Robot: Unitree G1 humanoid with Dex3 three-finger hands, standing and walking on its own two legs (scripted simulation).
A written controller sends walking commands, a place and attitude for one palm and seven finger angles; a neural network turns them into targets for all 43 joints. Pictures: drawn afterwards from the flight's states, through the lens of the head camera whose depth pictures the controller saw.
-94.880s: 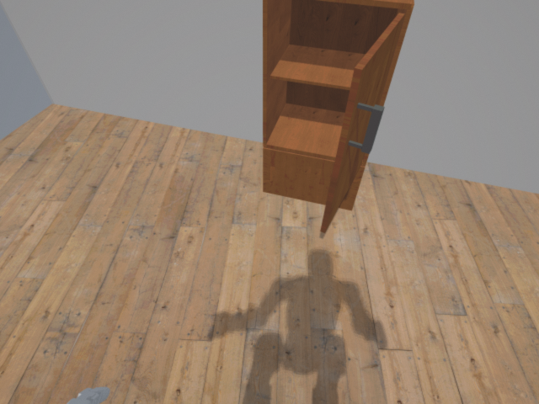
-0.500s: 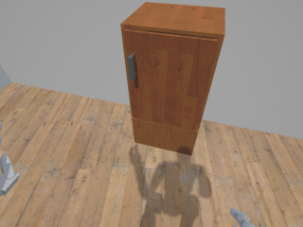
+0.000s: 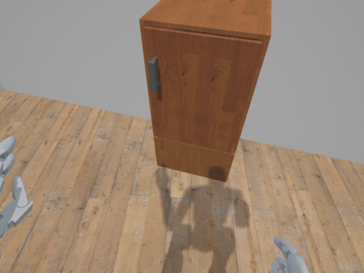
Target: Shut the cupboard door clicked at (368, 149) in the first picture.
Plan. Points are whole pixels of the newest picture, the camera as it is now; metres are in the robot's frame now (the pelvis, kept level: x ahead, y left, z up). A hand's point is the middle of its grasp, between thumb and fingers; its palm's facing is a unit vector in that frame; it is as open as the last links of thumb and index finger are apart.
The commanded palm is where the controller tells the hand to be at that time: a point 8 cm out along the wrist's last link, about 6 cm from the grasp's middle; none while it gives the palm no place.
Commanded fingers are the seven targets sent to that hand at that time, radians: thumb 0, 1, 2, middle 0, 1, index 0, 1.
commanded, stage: stop stepping back and stand still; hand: left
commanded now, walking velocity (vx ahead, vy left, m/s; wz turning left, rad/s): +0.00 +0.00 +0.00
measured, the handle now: (154, 74) +0.85 +0.17 -0.02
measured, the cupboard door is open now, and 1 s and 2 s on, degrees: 0 0 0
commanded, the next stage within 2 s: let the arm hang, fingers relaxed in 0.04 s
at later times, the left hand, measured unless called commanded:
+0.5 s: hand out of the picture +0.02 +0.18 -0.18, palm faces +0.00 -0.99 -0.16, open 7.1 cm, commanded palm none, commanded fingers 0.00 0.90 0.90 -0.20 -0.30 -0.20 -0.30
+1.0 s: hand out of the picture -0.01 +0.23 -0.16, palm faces +0.02 -0.96 -0.29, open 7.3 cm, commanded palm none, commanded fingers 0.00 0.90 0.90 -0.20 -0.30 -0.20 -0.30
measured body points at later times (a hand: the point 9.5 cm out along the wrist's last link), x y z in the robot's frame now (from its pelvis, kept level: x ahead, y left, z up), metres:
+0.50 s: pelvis -0.02 +0.00 -0.01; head +0.00 +0.03 +0.44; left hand +0.02 +0.23 -0.17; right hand +0.05 -0.26 -0.14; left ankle +0.04 +0.11 -0.74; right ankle -0.04 -0.11 -0.74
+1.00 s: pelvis -0.02 +0.01 +0.00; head -0.03 +0.00 +0.45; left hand -0.01 +0.28 -0.14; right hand +0.02 -0.25 -0.15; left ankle +0.04 +0.11 -0.74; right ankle -0.04 -0.11 -0.74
